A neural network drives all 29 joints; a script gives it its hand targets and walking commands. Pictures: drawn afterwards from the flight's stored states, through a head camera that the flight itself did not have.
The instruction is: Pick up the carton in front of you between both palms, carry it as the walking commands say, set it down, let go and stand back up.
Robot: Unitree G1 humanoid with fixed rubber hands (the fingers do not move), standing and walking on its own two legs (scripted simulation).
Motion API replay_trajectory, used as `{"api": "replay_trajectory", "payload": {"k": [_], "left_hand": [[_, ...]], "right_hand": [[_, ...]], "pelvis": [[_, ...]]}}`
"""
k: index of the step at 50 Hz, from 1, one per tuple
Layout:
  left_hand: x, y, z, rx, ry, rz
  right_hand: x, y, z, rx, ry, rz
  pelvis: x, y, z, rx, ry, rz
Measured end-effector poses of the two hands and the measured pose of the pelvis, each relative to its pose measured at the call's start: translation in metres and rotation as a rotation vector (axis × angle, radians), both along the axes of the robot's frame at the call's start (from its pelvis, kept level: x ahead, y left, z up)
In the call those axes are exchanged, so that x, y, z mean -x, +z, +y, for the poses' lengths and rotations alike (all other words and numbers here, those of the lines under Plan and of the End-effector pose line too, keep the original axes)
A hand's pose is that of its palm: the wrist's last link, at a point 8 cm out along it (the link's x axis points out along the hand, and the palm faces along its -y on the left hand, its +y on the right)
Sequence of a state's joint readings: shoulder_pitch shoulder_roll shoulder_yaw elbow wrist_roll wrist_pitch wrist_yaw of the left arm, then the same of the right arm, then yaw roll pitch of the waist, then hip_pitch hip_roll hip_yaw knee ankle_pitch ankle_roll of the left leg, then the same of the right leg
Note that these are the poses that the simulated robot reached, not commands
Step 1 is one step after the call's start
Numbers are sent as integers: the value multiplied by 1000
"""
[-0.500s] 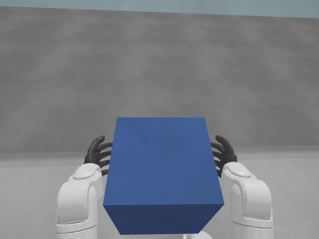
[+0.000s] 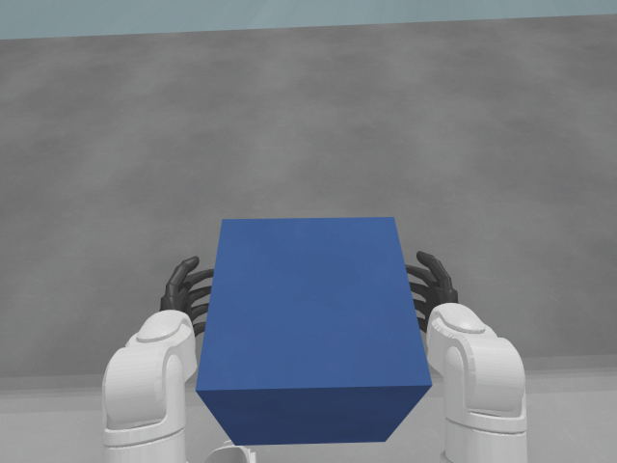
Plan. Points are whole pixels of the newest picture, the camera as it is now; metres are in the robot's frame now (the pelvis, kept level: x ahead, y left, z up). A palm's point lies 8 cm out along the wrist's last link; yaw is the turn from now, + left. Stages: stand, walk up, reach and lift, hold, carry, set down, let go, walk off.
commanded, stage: carry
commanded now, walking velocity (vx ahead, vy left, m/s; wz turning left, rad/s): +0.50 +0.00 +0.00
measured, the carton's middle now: (309, 338) +0.27 +0.00 +0.01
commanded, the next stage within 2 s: none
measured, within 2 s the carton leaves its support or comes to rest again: neither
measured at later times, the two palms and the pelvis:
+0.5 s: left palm (195, 149) +0.61 +0.19 +0.07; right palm (365, 143) +0.59 -0.11 +0.08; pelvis +0.34 +0.05 +0.00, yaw -2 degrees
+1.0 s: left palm (228, 70) +0.88 +0.16 +0.08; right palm (363, 68) +0.88 -0.14 +0.07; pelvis +0.60 +0.02 -0.01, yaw +0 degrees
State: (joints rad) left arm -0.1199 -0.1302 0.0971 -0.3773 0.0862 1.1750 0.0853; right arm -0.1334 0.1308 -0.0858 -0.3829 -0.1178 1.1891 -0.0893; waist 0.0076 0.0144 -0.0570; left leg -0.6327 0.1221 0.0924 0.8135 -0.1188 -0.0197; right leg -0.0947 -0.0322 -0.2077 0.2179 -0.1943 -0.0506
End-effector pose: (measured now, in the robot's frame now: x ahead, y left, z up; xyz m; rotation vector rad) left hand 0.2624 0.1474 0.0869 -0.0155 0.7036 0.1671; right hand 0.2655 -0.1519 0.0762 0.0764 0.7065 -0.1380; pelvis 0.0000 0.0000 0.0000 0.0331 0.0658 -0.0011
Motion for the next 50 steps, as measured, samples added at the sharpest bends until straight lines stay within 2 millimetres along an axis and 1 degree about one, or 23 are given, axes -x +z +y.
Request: {"api": "replay_trajectory", "payload": {"k": [3, 5, 8, 10, 11, 13, 15, 19, 24, 29, 32, 35, 36, 38, 41, 45, 50], "left_hand": [[-46, 5, 3, 4, -19, -33], [-78, 2, 8, 12, -29, -42], [-128, -10, 19, 28, -39, -43], [-164, -24, 28, 44, -46, -40], [-180, -31, 32, 59, -43, -23], [-206, -42, 38, 68, -46, 32], [-228, -46, 41, 66, -54, 80], [-273, -41, 44, 64, -71, 99], [-334, -24, 45, 61, -69, 43], [-402, -9, 39, 58, -45, -28], [-447, -9, 30, 52, -31, -53], [-494, -17, 16, 38, -19, -65], [-508, -20, 12, 24, -21, -52], [-531, -26, 7, 9, -18, -2], [-552, -30, 5, 5, -5, 62], [-580, -23, 7, 1, 2, 56], [-614, -9, 14, 9, -12, -18]], "right_hand": [[-40, 6, 3, 6, -20, -33], [-69, 6, 8, 13, -30, -42], [-117, -1, 19, 29, -40, -43], [-151, -9, 28, 44, -47, -39], [-166, -14, 32, 55, -47, -23], [-191, -22, 38, 61, -52, 32], [-210, -26, 42, 61, -59, 81], [-251, -20, 45, 67, -70, 101], [-315, -3, 45, 68, -63, 45], [-389, 10, 39, 61, -41, -27], [-437, 7, 30, 53, -30, -51], [-488, -6, 16, 34, -21, -64], [-503, -12, 12, 18, -24, -52], [-526, -23, 7, -6, -28, 0], [-549, -30, 6, -16, -21, 62], [-579, -24, 7, -15, -10, 57], [-611, -6, 14, -3, -20, -18]], "pelvis": [[-44, -4, 7, 8, -6, -2], [-76, -9, 14, 15, -9, -5], [-127, -22, 26, 25, -22, -14], [-162, -34, 36, 24, -35, -27], [-175, -36, 40, 13, -39, -27], [-198, -32, 47, 20, -49, -22], [-219, -23, 52, 34, -57, -15], [-263, -8, 58, 54, -53, -1], [-327, 0, 56, 66, -41, 7], [-398, -5, 44, 57, -31, 1], [-445, -15, 33, 48, -26, -11], [-493, -32, 18, 38, -10, -35], [-504, -34, 15, 48, -8, -33], [-520, -30, 11, 50, 0, -27], [-541, -19, 7, 34, 15, -17], [-568, -10, 7, 23, 13, -7], [-603, -11, 15, 40, 3, -16]]}}
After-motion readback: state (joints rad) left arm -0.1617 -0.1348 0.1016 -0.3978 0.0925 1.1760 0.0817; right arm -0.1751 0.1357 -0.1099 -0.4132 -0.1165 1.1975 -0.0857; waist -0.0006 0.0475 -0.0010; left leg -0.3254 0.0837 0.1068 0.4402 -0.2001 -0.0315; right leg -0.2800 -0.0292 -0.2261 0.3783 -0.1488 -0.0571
